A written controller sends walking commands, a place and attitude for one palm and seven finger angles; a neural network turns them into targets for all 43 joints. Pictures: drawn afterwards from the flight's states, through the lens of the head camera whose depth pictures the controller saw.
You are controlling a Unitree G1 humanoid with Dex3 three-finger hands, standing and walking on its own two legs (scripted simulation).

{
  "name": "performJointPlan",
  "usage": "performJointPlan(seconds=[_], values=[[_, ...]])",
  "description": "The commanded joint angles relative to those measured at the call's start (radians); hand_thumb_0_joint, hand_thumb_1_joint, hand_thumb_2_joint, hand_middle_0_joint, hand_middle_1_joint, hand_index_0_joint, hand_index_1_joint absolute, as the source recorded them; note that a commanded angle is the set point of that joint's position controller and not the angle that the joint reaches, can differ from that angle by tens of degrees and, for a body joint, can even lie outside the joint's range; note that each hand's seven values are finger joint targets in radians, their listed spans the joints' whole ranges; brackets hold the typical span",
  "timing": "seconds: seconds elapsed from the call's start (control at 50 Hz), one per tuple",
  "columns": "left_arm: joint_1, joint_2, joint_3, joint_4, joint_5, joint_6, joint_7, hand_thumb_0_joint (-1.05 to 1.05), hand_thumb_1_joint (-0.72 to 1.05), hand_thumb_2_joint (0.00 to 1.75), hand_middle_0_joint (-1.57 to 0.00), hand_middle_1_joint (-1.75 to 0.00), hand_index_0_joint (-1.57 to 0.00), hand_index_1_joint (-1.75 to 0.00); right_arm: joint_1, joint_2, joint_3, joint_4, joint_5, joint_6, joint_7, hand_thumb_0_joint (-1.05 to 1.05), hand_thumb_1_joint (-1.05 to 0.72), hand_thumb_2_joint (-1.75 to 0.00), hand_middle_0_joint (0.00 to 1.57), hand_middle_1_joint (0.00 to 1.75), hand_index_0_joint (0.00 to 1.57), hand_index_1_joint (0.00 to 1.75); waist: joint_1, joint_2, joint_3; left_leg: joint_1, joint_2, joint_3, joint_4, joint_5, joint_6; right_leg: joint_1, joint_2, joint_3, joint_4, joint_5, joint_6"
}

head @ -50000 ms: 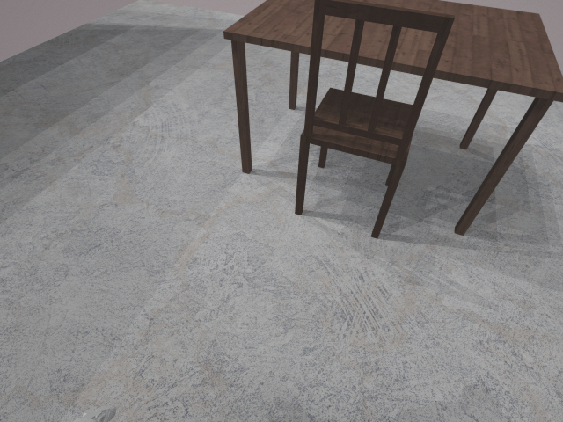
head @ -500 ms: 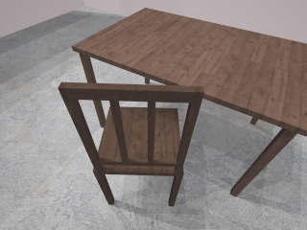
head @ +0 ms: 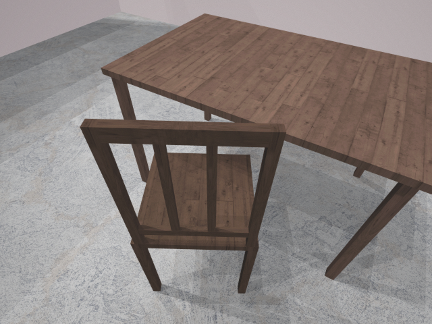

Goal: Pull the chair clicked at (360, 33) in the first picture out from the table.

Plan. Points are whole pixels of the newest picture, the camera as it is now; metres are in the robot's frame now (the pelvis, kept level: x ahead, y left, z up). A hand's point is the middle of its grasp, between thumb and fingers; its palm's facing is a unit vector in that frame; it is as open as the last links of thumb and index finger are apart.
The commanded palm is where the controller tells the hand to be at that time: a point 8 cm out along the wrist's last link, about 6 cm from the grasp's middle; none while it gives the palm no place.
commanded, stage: look again from close up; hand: left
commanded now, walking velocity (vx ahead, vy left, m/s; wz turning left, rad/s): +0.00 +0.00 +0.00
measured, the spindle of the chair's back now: (168, 193) +0.42 +0.15 -0.05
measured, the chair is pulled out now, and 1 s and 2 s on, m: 0.21 0.21 0.21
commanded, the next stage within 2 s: raise the hand toward the chair's back in 0.34 s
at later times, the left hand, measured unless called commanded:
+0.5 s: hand out of the picture -0.02 +0.15 -0.17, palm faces +0.10 -0.98 -0.18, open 7.3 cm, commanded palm +0.10 +0.19 -0.07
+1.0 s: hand out of the picture +0.12 +0.17 -0.08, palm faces +0.20 -0.98 -0.07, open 10.4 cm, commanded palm +0.12 +0.21 -0.06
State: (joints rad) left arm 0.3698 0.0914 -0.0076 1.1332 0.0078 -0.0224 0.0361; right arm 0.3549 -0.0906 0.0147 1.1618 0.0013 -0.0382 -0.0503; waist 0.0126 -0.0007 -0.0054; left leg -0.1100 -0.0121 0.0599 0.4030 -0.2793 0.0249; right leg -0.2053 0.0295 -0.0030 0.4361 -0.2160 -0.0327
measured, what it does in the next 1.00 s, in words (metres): lowers itself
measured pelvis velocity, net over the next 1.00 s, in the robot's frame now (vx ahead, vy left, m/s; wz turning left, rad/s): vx -0.03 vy -0.02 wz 0.08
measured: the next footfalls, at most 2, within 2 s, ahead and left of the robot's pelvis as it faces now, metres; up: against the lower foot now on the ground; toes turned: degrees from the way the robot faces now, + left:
none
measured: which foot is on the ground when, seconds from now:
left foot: down 0.00-1.00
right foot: down 0.00-1.00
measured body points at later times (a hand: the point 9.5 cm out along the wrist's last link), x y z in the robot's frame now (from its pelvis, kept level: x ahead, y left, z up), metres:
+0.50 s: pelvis +0.00 +0.00 +0.00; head +0.00 -0.01 +0.45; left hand -0.02 +0.20 -0.15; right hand -0.02 -0.21 -0.16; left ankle -0.04 +0.10 -0.74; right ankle +0.01 -0.10 -0.74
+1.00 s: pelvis -0.03 -0.02 -0.10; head +0.03 +0.00 +0.35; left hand +0.10 +0.22 -0.08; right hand +0.25 -0.22 -0.12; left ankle -0.04 +0.10 -0.74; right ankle +0.01 -0.10 -0.74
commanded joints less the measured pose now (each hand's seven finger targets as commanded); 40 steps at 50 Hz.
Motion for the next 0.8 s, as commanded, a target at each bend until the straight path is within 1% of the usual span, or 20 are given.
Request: performJointPlan(seconds=[0.0,0.2,0.36,0.4,0.42,0.44,0.46,0.48,0.5,0.52,0.54,0.58,0.62,0.64,0.66,0.68,0.72,0.74,0.76,0.78], values=[[0.1,0.078,0.009,-0.011,0.003,-0.007,0.009,0.0,0.9,0.9,-0.2,-0.3,-0.2,-0.3,0.098,-0.073,-0.008,-0.004,0.002,-0.004,0.0,0.0,-0.9,-0.9,0.2,0.3,0.2,0.3,-0.004,-0.004,0.111,-0.071,0.11,-0.104,-0.082,0.097,0.023,-0.026,-0.11,0.118,-0.085,0.125,-0.018],[0.104,0.075,0.008,-0.008,0.003,-0.007,0.009,0.0,0.9,0.9,-0.2,-0.3,-0.2,-0.3,0.096,-0.075,-0.007,-0.002,0.001,-0.004,-0.002,0.0,-0.9,-0.9,0.2,0.3,0.2,0.3,-0.004,0.016,0.112,-0.059,0.114,-0.103,-0.085,0.107,0.022,-0.034,-0.106,0.12,-0.081,0.135,-0.021],[0.104,0.075,0.007,-0.006,0.002,-0.009,0.009,0.0,0.9,0.9,-0.2,-0.3,-0.2,-0.3,0.108,-0.073,-0.007,0.001,0.001,-0.003,-0.001,0.0,-0.9,-0.9,0.2,0.3,0.2,0.3,-0.006,-0.017,0.103,-0.058,0.113,-0.102,-0.083,0.093,0.023,-0.028,-0.107,0.123,-0.088,0.12,-0.021],[0.105,0.077,0.008,-0.008,0.002,-0.009,0.009,0.0,0.9,0.9,-0.2,-0.3,-0.2,-0.3,0.103,-0.073,-0.006,0.002,0.001,-0.002,-0.001,0.0,-0.9,-0.9,0.2,0.3,0.2,0.3,-0.004,0.005,0.11,-0.068,0.109,-0.102,-0.083,0.09,0.021,-0.026,-0.108,0.124,-0.093,0.119,-0.021],[0.122,0.136,0.011,0.018,0.019,-0.031,0.045,0.0,0.9,0.9,-0.2,-0.3,-0.2,-0.3,-0.05,-0.137,-0.013,-0.091,-0.005,-0.004,0.018,0.0,-0.9,-0.9,0.2,0.3,0.2,0.3,0.027,-0.001,0.192,-0.192,0.113,-0.042,0.102,0.163,-0.02,-0.045,-0.164,0.141,-0.029,0.501,0.001],[-0.64,0.273,-0.026,-1.522,-0.196,-0.226,0.019,0.0,0.88,0.89,-0.2,-0.3,-0.2,-0.3,-0.04,-0.369,-0.048,-0.5,0.02,-0.146,-0.018,0.0,-0.9,-0.9,0.2,0.3,0.2,0.3,-0.127,0.2,-0.327,0.027,0.019,-0.066,-0.009,0.215,0.006,0.075,-0.082,0.09,0.041,0.229,0.0],[-0.353,0.211,0.013,-1.263,-0.13,-0.14,0.079,0.0,0.85,0.88,-0.2,-0.29,-0.2,-0.29,-0.152,-0.243,-0.016,-0.432,0.039,-0.231,-0.041,0.0,-0.9,-0.9,0.2,0.3,0.2,0.3,-0.044,0.263,-0.265,0.002,0.037,-0.046,-0.02,0.259,0.015,0.044,-0.032,0.042,0.067,0.071,-0.029],[-0.285,0.19,0.002,-1.197,-0.14,-0.096,0.122,0.0,0.83,0.87,-0.19,-0.29,-0.19,-0.29,-0.13,-0.266,-0.039,-0.382,0.047,-0.266,-0.04,0.0,-0.9,-0.9,0.2,0.3,0.2,0.3,-0.067,0.223,-0.219,-0.066,0.041,-0.059,-0.005,0.159,-0.004,-0.013,-0.043,0.008,0.048,0.004,-0.011],[-0.004,0.013,-0.076,-0.962,-0.143,-0.008,0.116,0.0,0.81,0.86,-0.19,-0.29,-0.19,-0.29,-0.114,-0.212,-0.034,-0.378,0.063,-0.266,-0.026,0.0,-0.9,-0.9,0.2,0.3,0.2,0.3,-0.057,0.044,-0.068,-0.161,0.043,-0.079,-0.002,0.049,0.0,-0.073,-0.046,-0.039,0.04,-0.031,-0.002],[-0.097,0.003,-0.121,-1.143,-0.168,-0.028,0.098,0.0,0.78,0.85,-0.19,-0.28,-0.19,-0.28,-0.108,-0.252,-0.026,-0.458,0.069,-0.283,-0.023,0.0,-0.9,-0.9,0.2,0.3,0.2,0.3,-0.06,-0.006,-0.019,-0.203,0.037,-0.093,0.017,-0.018,0.013,-0.099,-0.053,-0.032,0.032,-0.086,0.007],[-0.101,0.007,-0.141,-1.203,-0.175,-0.07,0.085,0.0,0.76,0.84,-0.19,-0.28,-0.19,-0.28,-0.132,-0.278,-0.027,-0.474,0.068,-0.309,-0.035,0.0,-0.9,-0.9,0.2,0.3,0.2,0.3,-0.071,-0.074,-0.016,-0.198,0.035,-0.092,0.056,-0.069,0.021,-0.144,-0.051,-0.021,0.023,-0.161,0.01],[-0.063,-0.044,-0.207,-1.183,-0.185,-0.146,0.06,0.0,0.71,0.82,-0.18,-0.27,-0.18,-0.27,-0.151,-0.294,-0.018,-0.528,0.054,-0.352,-0.046,0.0,-0.9,-0.9,0.2,0.3,0.2,0.3,-0.096,-0.184,0.057,-0.264,0.006,-0.098,0.149,-0.12,0.032,-0.267,-0.053,-0.017,0.032,-0.285,0.025],[-0.141,-0.04,-0.174,-1.117,-0.169,-0.238,0.029,0.0,0.67,0.8,-0.18,-0.26,-0.18,-0.26,-0.154,-0.3,-0.049,-0.559,0.027,-0.36,-0.032,0.0,-0.9,-0.9,0.2,0.3,0.2,0.3,-0.106,-0.29,0.05,-0.369,-0.007,-0.105,0.251,-0.152,0.013,-0.404,-0.051,-0.026,0.099,-0.371,0.029],[-0.128,-0.042,-0.142,-1.035,-0.168,-0.295,0.003,0.0,0.64,0.79,-0.17,-0.26,-0.17,-0.26,-0.161,-0.3,-0.062,-0.573,0.013,-0.361,-0.018,0.0,-0.9,-0.9,0.2,0.3,0.2,0.3,-0.094,-0.313,0.039,-0.443,-0.009,-0.109,0.298,-0.168,0.001,-0.458,-0.052,-0.037,0.153,-0.391,0.025],[0.001,-0.024,-0.075,-0.982,-0.186,-0.355,-0.036,0.0,0.62,0.78,-0.17,-0.26,-0.17,-0.26,-0.175,-0.298,-0.075,-0.607,0.003,-0.36,-0.002,0.0,-0.9,-0.9,0.2,0.3,0.2,0.3,-0.042,-0.336,-0.01,-0.501,-0.015,-0.102,0.333,-0.17,-0.011,-0.452,-0.052,-0.038,0.198,-0.405,0.018],[0.145,0.039,0.015,-0.939,-0.199,-0.41,-0.083,0.0,0.6,0.77,-0.17,-0.25,-0.17,-0.25,-0.193,-0.298,-0.084,-0.636,0.006,-0.354,0.023,0.0,-0.9,-0.9,0.2,0.3,0.2,0.3,0.022,-0.231,-0.054,-0.533,-0.031,-0.08,0.361,-0.142,-0.025,-0.416,-0.053,-0.021,0.241,-0.367,0.0],[0.239,0.107,0.132,-0.961,-0.228,-0.543,-0.181,0.0,0.55,0.75,-0.16,-0.25,-0.16,-0.25,-0.236,-0.295,-0.093,-0.691,-0.01,-0.322,0.066,0.0,-0.9,-0.9,0.2,0.3,0.2,0.3,0.065,-0.158,-0.163,-0.605,-0.049,-0.054,0.447,-0.064,-0.04,-0.358,-0.051,-0.024,0.374,-0.178,-0.018],[0.274,0.139,0.177,-0.969,-0.209,-0.585,-0.206,0.0,0.53,0.74,-0.16,-0.24,-0.16,-0.24,-0.254,-0.289,-0.102,-0.724,-0.015,-0.301,0.081,0.0,-0.9,-0.9,0.2,0.3,0.2,0.3,0.079,-0.11,-0.213,-0.644,-0.055,-0.037,0.491,-0.021,-0.036,-0.328,-0.053,-0.015,0.437,-0.056,-0.022],[0.308,0.163,0.201,-0.976,-0.18,-0.585,-0.203,0.0,0.5,0.73,-0.16,-0.24,-0.16,-0.24,-0.262,-0.279,-0.106,-0.758,-0.015,-0.268,0.089,0.0,-0.9,-0.9,0.2,0.3,0.2,0.3,0.097,-0.094,-0.253,-0.679,-0.06,-0.022,0.508,0.013,-0.031,-0.3,-0.055,-0.01,0.482,0.03,-0.023],[0.346,0.179,0.202,-0.976,-0.139,-0.559,-0.19,0.0,0.48,0.72,-0.16,-0.23,-0.16,-0.23,-0.267,-0.27,-0.108,-0.774,-0.007,-0.227,0.098,0.0,-0.9,-0.9,0.2,0.3,0.2,0.3,0.119,-0.004,-0.263,-0.69,-0.063,-0.014,0.512,0.039,-0.033,-0.285,-0.06,0.001,0.508,0.083,-0.031]])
